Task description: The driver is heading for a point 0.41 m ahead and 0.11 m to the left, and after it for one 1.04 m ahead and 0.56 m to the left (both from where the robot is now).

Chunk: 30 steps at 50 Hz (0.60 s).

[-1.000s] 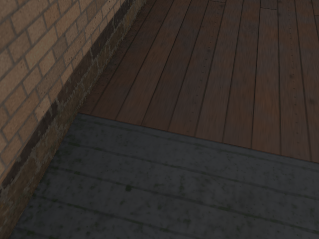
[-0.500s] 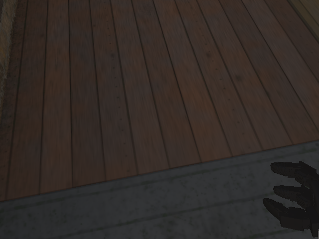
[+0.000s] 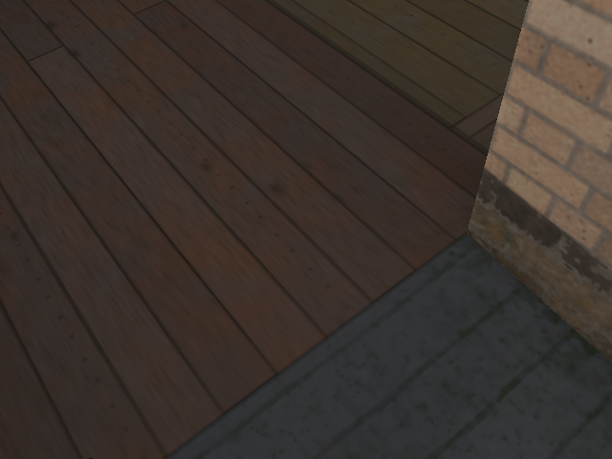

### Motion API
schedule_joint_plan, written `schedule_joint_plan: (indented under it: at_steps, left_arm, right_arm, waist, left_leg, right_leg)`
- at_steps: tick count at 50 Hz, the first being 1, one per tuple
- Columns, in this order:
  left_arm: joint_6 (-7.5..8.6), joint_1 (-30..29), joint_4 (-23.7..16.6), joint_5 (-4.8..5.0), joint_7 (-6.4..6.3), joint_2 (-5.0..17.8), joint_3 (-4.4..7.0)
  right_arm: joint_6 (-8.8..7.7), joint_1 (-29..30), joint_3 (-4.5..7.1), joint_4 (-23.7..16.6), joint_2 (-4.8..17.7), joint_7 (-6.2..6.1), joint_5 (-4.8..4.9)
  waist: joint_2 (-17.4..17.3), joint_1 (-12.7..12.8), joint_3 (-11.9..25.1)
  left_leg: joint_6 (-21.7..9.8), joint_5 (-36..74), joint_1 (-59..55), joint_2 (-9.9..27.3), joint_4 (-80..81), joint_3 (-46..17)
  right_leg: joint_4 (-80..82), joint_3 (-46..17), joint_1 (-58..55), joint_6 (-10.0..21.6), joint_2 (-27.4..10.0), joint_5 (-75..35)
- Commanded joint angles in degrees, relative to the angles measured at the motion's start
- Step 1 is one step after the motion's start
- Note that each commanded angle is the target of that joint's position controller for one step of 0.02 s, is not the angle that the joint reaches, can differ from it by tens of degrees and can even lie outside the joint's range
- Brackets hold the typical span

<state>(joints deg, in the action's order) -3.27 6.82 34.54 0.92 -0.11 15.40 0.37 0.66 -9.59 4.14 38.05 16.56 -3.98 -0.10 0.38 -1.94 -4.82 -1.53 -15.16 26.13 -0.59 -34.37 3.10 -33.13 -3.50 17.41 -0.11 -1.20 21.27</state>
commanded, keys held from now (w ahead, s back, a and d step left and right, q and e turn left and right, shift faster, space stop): shift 0.30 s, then w+shift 0.40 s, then w+q+shift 0.12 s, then q+shift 0.18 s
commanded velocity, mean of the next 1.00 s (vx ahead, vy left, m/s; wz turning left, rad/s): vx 0.42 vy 0.00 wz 0.06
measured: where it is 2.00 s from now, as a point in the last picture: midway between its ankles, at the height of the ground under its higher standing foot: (263, 407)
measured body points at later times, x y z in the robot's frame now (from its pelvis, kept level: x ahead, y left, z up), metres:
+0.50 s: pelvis +0.04 -0.01 +0.00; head +0.04 -0.03 +0.45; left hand +0.15 +0.24 -0.11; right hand +0.09 -0.26 -0.14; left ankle +0.00 +0.15 -0.72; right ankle +0.00 -0.09 -0.74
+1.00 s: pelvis +0.31 +0.06 +0.00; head +0.34 +0.05 +0.45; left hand +0.29 +0.31 -0.13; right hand +0.53 -0.17 -0.09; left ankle +0.37 +0.09 -0.70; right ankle +0.10 -0.12 -0.58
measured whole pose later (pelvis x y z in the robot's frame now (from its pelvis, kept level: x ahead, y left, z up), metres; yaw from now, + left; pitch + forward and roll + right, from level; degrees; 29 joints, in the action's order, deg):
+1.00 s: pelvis +0.31 +0.06 +0.00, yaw +8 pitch +2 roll +1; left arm 6.5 20.9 50.5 -0.7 -0.2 12.7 1.2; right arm -1.3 -5.9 1.6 37.9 15.8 1.1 0.0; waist -0.2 1.6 -2.1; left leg -12.4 -19.8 29.6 -8.1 -42.3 5.2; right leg -74.5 -5.1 12.5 -3.2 0.4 23.5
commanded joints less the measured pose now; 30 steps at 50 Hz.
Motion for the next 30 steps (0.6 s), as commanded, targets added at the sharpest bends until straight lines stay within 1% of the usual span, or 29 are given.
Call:
schedule_joint_plan:
  at_steps: [1,2,3,4,5,6,7,9,10,11,12,13,14,15,16,17,18,19,20,21,22,23,24,25,26,27,28,29,30]
  left_arm:
    - [0.91,4.83,-2.5,-3.44,-0.01,13.08,3.46]
    - [1.74,-0.92,-2.78,-3.71,-0.58,9.48,2.57]
    - [2.39,-4.34,-2.25,-3.02,-0.83,6.6,1.76]
    - [2.77,-4.51,-2.12,-2.29,-0.87,4.53,1.14]
    - [2.88,-4.24,-1.39,-1.76,-0.92,3.5,0.7]
    - [3.03,-3.3,-0.31,-1.8,-0.79,2.51,0.37]
    - [3.1,-2.22,0.52,-1.82,-0.8,1.49,0.12]
    - [2.95,-0.65,1.91,-1.6,-1.16,1.25,0.21]
    - [2.86,0.25,2.61,-1.49,-1.38,1.69,0.48]
    - [2.9,0.87,3.34,-1.34,-1.3,2.08,0.69]
    - [2.91,0.82,3.98,-1.21,-1.17,2.41,0.88]
    - [3.02,0.2,4.6,-0.86,-0.96,1.94,0.83]
    - [3.39,1.0,5.59,-0.51,-0.62,0.97,0.71]
    - [4.06,3.17,6.54,-0.62,-0.23,0.08,0.69]
    - [4.5,6.79,7.36,-1.02,0.67,0.54,1.17]
    - [4.49,6.01,7.73,-0.64,1.14,1.56,1.74]
    - [4.5,1.6,6.13,0.37,0.95,2.95,2.43]
    - [5.3,-0.66,5.39,1.24,0.56,1.66,2.57]
    - [6.0,-1.21,5.06,1.84,0.45,0.27,2.49]
    - [6.63,1.01,5.95,1.84,0.3,-0.3,2.78]
    - [7.19,4.57,7.21,1.65,0.19,-0.45,3.09]
    - [7.64,10.59,10.19,1.44,0.29,-0.77,3.66]
    - [8.12,16.63,13.79,0.76,0.48,1.03,4.87]
    - [8.78,26.0,15.79,-0.61,1.07,4.7,5.8]
    - [9.83,25.67,13.62,-1.42,2.16,6.24,5.03]
    - [8.02,23.15,14.41,-5.95,1.59,7.95,5.63]
    - [7.86,18.33,13.58,-5.46,1.36,7.24,5.65]
    - [8.05,17.03,13.88,-5.01,1.24,5.41,5.08]
    - [8.03,16.39,14.04,-4.48,0.92,4.47,4.62]
  right_arm:
    - [-1.52,0.02,1.44,-5.29,5.24,0.74,-0.34]
    - [-1.11,2.76,2.2,-5.13,7.51,0.34,0.19]
    - [-0.57,0.51,1.85,-4.03,5.37,0.14,0.18]
    - [-0.12,-2.26,1.66,-2.12,4.14,-0.25,-0.25]
    - [0.02,-4.02,1.69,-1.46,3.89,-0.36,-0.66]
    - [-0.15,-4.54,1.6,-1.47,3.51,-0.38,-0.61]
    - [-0.36,-4.58,1.34,-1.62,2.84,-0.32,-0.23]
    - [-0.66,-3.76,0.38,-2.24,1.3,0.0,0.16]
    - [-0.79,-2.92,-0.19,-2.49,0.41,0.29,0.2]
    - [-0.76,-2.81,-0.88,-2.08,-0.6,0.7,0.64]
    - [-0.7,-3.89,-1.07,-1.41,-0.77,1.04,0.8]
    - [-0.72,-6.54,-1.2,0.07,-1.06,1.36,0.7]
    - [-0.77,-9.34,-1.3,1.88,-0.99,1.66,0.26]
    - [-0.83,-10.07,-1.15,2.46,1.26,1.75,-0.61]
    - [-0.72,-12.91,-0.92,3.35,3.1,1.64,-0.37]
    - [-0.57,-14.53,-0.3,3.91,4.06,1.7,0.7]
    - [-0.96,-15.27,0.83,4.88,6.49,1.75,0.93]
    - [-1.92,-12.41,1.09,4.11,8.03,1.48,0.96]
    - [-2.93,-8.13,0.79,3.13,7.59,1.22,1.32]
    - [-3.59,-4.61,0.98,2.4,8.08,0.97,1.14]
    - [-4.13,-0.53,0.61,1.41,7.08,1.02,1.8]
    - [-4.35,1.82,-0.17,1.03,4.94,1.48,2.06]
    - [-4.86,2.53,-0.94,0.91,2.32,1.61,1.19]
    - [-5.9,4.78,-2.06,-1.28,-1.27,2.23,0.25]
    - [-7.36,2.68,-3.19,-3.71,-4.86,2.47,1.65]
    - [-5.72,3.84,-0.95,-4.41,0.69,3.7,-2.32]
    - [-5.0,8.52,-0.43,-5.47,2.01,4.3,-2.88]
    - [-4.96,9.47,-0.56,-5.64,1.38,5.0,-3.11]
    - [-4.48,7.81,-0.84,-5.13,1.07,5.65,-3.82]
  waist:
    - [15.92,4.56,10.85]
    - [10.86,3.08,5.5]
    - [10.8,1.09,4.38]
    - [9.44,1.11,5.79]
    - [8.7,0.68,6.25]
    - [8.46,0.63,6.67]
    - [8.02,1.0,7.41]
    - [7.07,1.95,8.41]
    - [7.06,2.68,8.58]
    - [6.35,3.26,8.77]
    - [6.61,2.81,8.36]
    - [6.13,1.21,7.76]
    - [4.64,0.07,6.88]
    - [0.57,1.24,5.78]
    - [-5.39,3.72,8.65]
    - [-6.09,1.79,8.97]
    - [-8.72,-0.17,2.79]
    - [-10.92,0.56,-1.36]
    - [-13.82,2.19,-4.18]
    - [-14.14,3.78,-5.12]
    - [-13.61,6.58,-5.32]
    - [-11.29,9.37,-4.05]
    - [-4.44,11.02,-2.4]
    - [9.05,13.57,2.22]
    - [15.66,9.86,4.39]
    - [12.25,9.34,5.74]
    - [5.98,8.03,-1.13]
    - [1.81,7.48,-0.93]
    - [2.46,6.35,-0.08]
  left_leg:
    - [3.45,-20.87,11.1,0.35,-20.7,-3.87]
    - [4.11,-15.8,9.7,1.36,-26.33,-5.6]
    - [4.68,-12.08,10.22,1.05,-28.24,-5.13]
    - [5.72,-10.06,9.45,1.28,-30.95,-4.68]
    - [6.41,-8.36,8.29,1.75,-32.49,-5.01]
    - [6.66,-8.06,6.14,1.79,-33.08,-4.77]
    - [6.97,-8.23,5.89,2.01,-32.83,-4.75]
    - [6.94,-9.28,5.1,3.49,-24.99,-5.24]
    - [6.77,-10.22,3.12,4.15,-19.19,-5.14]
    - [6.37,-10.68,-0.25,4.35,-14.25,-4.84]
    - [6.13,-11.31,-4.47,3.62,-9.07,-3.69]
    - [5.73,-7.17,-10.04,2.55,-1.76,-2.24]
    - [5.19,1.75,-15.85,2.01,4.87,-1.95]
    - [4.17,13.27,-18.95,4.28,5.27,-5.76]
    - [1.23,9.14,-22.26,5.23,2.73,-5.03]
    - [-3.48,-15.92,-19.1,4.94,4.52,-5.53]
    - [-7.74,-35.17,-9.1,7.36,12.92,-13.32]
    - [-10.91,-43.1,-4.71,13.27,20.64,-22.73]
    - [-12.36,-42.7,-0.49,17.64,24.42,-27.77]
    - [-11.6,-40.32,3.06,17.76,24.48,-26.16]
    - [-9.36,-35.52,6.89,16.28,22.73,-22.22]
    - [-7.1,-30.51,8.79,12.09,17.46,-16.1]
    - [-5.47,-24.82,9.73,7.46,5.25,-10.36]
    - [-2.06,-15.49,18.95,2.6,-21.04,-2.84]
    - [-1.81,-17.88,31.06,-0.88,-37.99,-6.18]
    - [-3.58,-15.55,35.61,1.51,-38.29,-8.16]
    - [-2.98,-8.55,38.51,4.89,-40.6,-6.78]
    - [-2.57,-3.79,37.16,6.02,-41.84,-6.56]
    - [-2.12,-0.98,35.14,7.42,-40.95,-6.17]
  right_leg:
    - [17.98,-28.28,-3.69,16.26,-22.91,-1.8]
    - [18.54,-21.58,0.28,13.64,-17.06,1.72]
    - [16.65,-16.85,0.67,10.43,-13.23,-0.63]
    - [14.6,-13.82,-1.08,8.97,-11.06,-5.35]
    - [13.15,-11.87,-1.23,9.05,-10.12,-10.98]
    - [12.05,-10.74,-0.58,9.74,-9.34,-15.24]
    - [10.73,-10.61,-2.16,10.6,-9.28,-18.99]
    - [8.94,-11.19,-6.12,11.2,-9.49,-22.53]
    - [8.73,-11.98,-7.2,11.2,-9.7,-22.04]
    - [8.98,-12.87,-6.79,11.49,-10.14,-19.87]
    - [9.04,-13.01,-5.26,11.29,-9.71,-17.55]
    - [8.7,-12.29,-2.78,10.35,-8.4,-14.14]
    - [8.42,-11.29,0.28,8.44,-6.63,-11.06]
    - [6.6,-9.42,2.94,5.28,-3.63,-7.58]
    - [6.21,-6.64,4.84,3.53,-0.44,4.35]
    - [4.07,-2.11,5.85,2.2,3.17,14.06]
    - [-0.99,2.74,5.95,0.8,5.41,18.17]
    - [-8.89,6.38,5.2,0.36,5.55,13.44]
    - [-13.3,7.34,3.64,0.97,4.41,7.04]
    - [-12.42,6.45,0.26,2.09,2.37,6.12]
    - [-6.22,5.79,-5.78,3.59,1.19,5.15]
    - [1.75,7.55,-13.85,4.23,2.27,3.0]
    - [4.66,7.15,-19.59,3.22,3.32,-0.74]
    - [11.11,-10.08,-28.86,6.83,-5.96,6.73]
    - [17.27,-34.93,-31.4,14.56,-16.96,12.52]
    - [24.85,-42.79,-29.24,16.13,-21.26,31.15]
    - [25.65,-37.26,-25.26,14.93,-20.28,28.35]
    - [24.81,-30.77,-23.17,13.25,-17.21,20.13]
    - [26.1,-24.37,-21.16,11.94,-13.79,15.75]
Velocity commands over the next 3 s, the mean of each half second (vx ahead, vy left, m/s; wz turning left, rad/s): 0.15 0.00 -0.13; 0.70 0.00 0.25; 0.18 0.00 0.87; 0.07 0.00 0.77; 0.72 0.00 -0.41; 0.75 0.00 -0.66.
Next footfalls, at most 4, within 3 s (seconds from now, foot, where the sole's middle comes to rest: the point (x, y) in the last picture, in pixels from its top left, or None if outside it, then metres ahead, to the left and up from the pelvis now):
0.28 left None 0.04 0.15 -0.75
0.92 left None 0.42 0.10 -0.73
1.36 right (283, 334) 0.70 0.10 -0.72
1.72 left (213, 448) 0.46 0.25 -0.72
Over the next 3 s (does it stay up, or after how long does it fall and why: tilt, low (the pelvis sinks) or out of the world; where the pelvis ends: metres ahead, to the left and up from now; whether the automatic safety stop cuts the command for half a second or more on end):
stays up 1.03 0.50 0.06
